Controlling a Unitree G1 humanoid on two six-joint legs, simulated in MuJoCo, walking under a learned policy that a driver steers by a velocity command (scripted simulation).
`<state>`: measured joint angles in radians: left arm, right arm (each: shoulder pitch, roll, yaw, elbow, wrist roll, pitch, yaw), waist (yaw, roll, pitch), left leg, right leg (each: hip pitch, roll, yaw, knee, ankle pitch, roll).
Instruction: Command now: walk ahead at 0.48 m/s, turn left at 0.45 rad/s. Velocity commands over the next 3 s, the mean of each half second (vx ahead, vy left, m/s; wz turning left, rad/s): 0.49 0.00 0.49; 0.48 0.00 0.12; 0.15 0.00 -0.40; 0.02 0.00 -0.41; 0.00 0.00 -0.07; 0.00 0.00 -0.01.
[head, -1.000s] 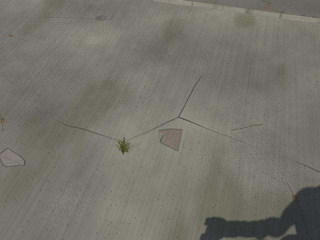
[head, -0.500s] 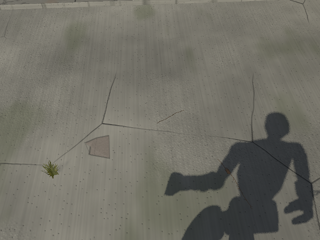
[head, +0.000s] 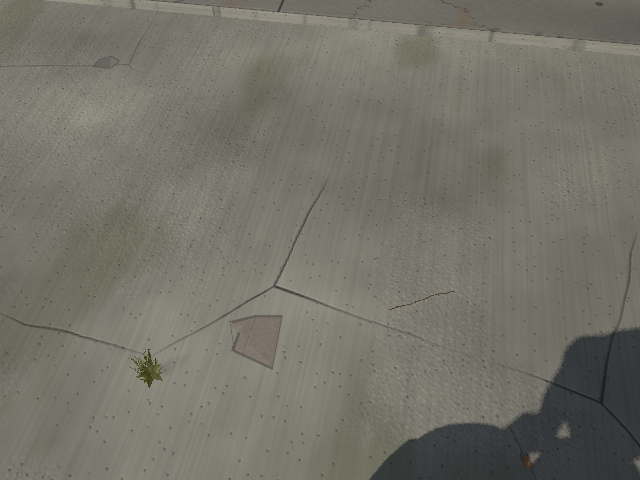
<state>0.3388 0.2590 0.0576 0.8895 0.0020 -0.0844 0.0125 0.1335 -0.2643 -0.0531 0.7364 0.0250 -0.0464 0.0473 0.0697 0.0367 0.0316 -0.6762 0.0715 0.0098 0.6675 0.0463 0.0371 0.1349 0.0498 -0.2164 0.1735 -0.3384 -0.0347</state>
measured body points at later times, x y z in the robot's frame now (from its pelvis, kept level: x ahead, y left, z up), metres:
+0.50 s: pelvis +0.29 +0.01 +0.01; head +0.33 +0.03 +0.45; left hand +0.45 +0.30 -0.08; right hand +0.44 -0.25 -0.10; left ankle +0.20 +0.09 -0.73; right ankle +0.51 -0.10 -0.70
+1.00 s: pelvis +0.57 +0.05 +0.01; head +0.60 +0.06 +0.46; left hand +0.47 +0.32 -0.11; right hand +0.86 -0.08 -0.07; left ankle +0.69 +0.25 -0.70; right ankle +0.51 -0.08 -0.73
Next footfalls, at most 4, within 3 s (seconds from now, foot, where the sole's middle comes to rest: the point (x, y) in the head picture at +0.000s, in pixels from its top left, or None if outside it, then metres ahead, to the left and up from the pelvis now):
0.12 left None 0.24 0.10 -0.77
0.58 right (392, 444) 0.55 -0.06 -0.77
1.06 left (255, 351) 0.74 0.25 -0.77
1.50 right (372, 354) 0.75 -0.02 -0.77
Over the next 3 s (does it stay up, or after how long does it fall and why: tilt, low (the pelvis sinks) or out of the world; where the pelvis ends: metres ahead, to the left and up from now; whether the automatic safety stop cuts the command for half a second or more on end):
stays up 0.72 0.11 0.01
